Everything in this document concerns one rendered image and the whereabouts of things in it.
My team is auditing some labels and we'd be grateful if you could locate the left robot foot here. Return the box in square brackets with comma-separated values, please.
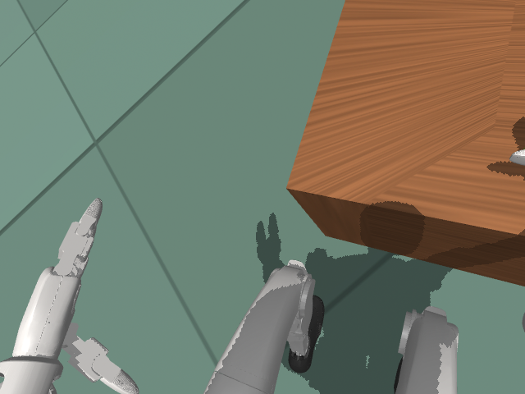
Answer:
[289, 295, 324, 373]

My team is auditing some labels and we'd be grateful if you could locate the left robot hand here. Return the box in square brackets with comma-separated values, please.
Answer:
[12, 198, 139, 394]

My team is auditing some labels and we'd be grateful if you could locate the left robot arm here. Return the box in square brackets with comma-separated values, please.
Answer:
[0, 356, 63, 394]

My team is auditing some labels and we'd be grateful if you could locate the right robot hand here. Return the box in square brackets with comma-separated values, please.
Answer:
[509, 149, 525, 166]

